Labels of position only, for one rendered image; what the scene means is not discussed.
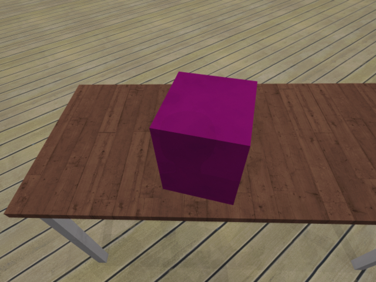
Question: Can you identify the carton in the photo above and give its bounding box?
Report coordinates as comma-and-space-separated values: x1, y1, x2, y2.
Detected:
149, 72, 257, 205

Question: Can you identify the table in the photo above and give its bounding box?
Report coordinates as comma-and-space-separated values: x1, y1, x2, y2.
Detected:
4, 83, 376, 270

